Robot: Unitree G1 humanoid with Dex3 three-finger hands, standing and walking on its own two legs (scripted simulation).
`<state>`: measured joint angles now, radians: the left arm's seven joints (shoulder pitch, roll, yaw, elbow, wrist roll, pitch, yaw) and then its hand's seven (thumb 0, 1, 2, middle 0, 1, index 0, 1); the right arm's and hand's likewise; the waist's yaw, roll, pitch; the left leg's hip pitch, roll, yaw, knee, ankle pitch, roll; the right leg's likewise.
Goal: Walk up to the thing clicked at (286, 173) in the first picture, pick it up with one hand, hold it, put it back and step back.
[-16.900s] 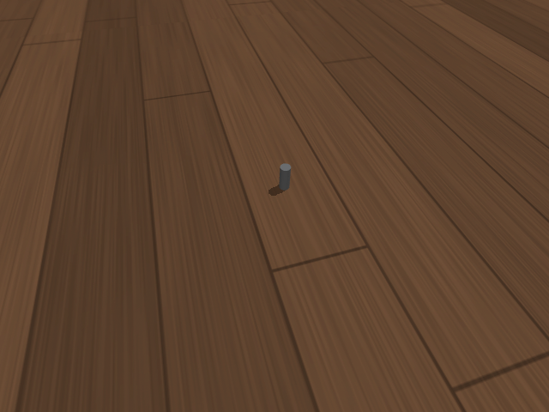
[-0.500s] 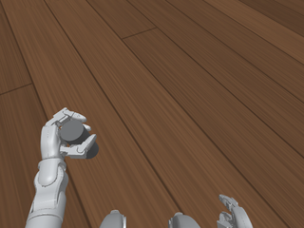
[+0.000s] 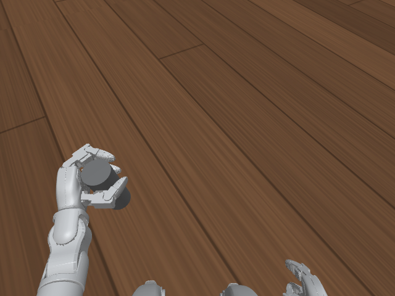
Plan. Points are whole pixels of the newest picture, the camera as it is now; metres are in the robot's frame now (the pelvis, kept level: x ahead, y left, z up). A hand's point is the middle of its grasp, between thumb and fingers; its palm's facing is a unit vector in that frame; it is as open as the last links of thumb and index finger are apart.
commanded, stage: hold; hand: left
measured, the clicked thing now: (108, 186) +0.33 +0.18 +0.01
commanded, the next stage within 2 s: none
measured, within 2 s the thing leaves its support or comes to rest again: neither
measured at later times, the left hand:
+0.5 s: hand (108, 178) +0.33 +0.16 +0.05, palm faces +0.15 -0.99 -0.01, open 7.7 cm
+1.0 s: hand (106, 178) +0.32 +0.17 +0.06, palm faces +0.15 -0.99 -0.01, open 7.7 cm
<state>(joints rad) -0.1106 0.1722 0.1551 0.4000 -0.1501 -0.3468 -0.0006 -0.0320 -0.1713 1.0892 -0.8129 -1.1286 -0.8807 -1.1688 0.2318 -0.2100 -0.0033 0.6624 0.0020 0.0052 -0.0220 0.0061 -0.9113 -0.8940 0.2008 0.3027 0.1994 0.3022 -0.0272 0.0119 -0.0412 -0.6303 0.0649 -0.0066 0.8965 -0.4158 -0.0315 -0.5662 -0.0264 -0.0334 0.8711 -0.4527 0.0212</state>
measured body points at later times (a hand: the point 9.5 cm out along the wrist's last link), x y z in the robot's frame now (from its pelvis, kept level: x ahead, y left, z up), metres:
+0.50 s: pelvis +0.00 -0.01 +0.01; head +0.04 +0.00 +0.46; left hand +0.31 +0.22 +0.06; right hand +0.13 -0.25 -0.10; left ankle +0.02 +0.14 -0.69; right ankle -0.01 -0.13 -0.69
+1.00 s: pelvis -0.01 +0.00 +0.01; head +0.04 +0.00 +0.46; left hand +0.31 +0.22 +0.06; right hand +0.12 -0.24 -0.10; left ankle +0.02 +0.14 -0.69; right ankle -0.01 -0.13 -0.69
